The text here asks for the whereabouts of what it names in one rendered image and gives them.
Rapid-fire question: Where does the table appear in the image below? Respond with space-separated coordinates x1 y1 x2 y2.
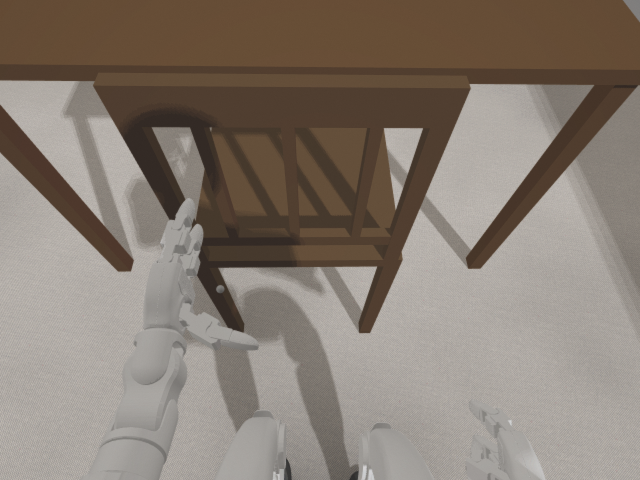
0 0 640 272

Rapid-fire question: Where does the left robot forearm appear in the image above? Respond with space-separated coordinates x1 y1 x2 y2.
79 328 187 480

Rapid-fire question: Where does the robot left thigh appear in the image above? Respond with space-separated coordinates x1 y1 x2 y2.
214 417 287 480

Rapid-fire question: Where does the robot left hand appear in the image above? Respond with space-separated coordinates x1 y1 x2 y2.
143 198 259 351

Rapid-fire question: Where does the robot right thigh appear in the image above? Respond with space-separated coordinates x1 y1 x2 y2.
358 428 435 480

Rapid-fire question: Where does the chair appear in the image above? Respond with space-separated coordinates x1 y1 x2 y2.
93 73 471 333

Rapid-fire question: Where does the robot right hand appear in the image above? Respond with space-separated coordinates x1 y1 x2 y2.
466 399 546 480

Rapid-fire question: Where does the robot thigh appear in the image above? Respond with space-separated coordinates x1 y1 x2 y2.
358 428 435 480
214 417 287 480

